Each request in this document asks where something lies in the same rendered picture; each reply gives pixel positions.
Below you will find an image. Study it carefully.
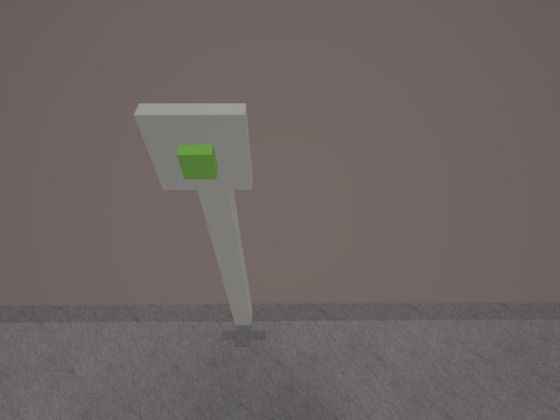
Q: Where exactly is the button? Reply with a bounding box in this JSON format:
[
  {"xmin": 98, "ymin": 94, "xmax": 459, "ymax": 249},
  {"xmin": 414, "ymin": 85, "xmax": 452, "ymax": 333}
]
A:
[{"xmin": 177, "ymin": 144, "xmax": 218, "ymax": 179}]

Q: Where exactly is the panel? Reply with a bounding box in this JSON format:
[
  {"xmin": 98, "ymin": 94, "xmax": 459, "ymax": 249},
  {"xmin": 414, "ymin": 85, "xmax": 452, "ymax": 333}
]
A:
[{"xmin": 134, "ymin": 103, "xmax": 253, "ymax": 326}]

